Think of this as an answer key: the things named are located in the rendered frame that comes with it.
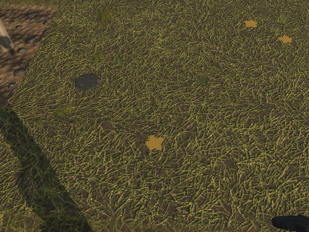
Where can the robot right hand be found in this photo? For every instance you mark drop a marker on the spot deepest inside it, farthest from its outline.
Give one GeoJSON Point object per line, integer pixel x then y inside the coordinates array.
{"type": "Point", "coordinates": [299, 223]}

